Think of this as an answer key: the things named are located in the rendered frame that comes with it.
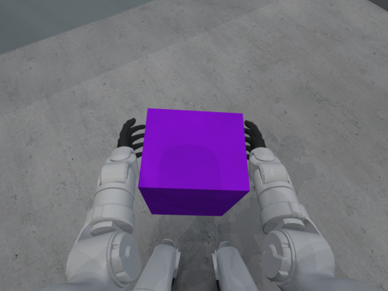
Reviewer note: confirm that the robot right thigh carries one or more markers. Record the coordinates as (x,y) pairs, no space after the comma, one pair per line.
(231,270)

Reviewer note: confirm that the carton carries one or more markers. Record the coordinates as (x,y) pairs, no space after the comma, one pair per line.
(193,162)

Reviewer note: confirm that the robot left upper arm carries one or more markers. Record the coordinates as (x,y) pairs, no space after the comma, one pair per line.
(107,262)

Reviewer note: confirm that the robot right upper arm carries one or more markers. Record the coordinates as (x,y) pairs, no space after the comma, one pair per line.
(303,261)

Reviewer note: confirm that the robot left hand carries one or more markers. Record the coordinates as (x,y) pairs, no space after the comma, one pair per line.
(125,138)

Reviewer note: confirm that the robot left forearm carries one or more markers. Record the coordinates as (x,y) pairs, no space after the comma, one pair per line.
(115,193)

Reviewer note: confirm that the robot right forearm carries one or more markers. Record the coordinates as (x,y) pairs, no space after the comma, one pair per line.
(277,199)

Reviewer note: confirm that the robot right hand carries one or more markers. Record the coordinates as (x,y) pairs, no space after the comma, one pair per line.
(255,140)

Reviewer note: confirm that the left robot shin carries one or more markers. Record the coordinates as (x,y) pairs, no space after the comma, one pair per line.
(168,242)

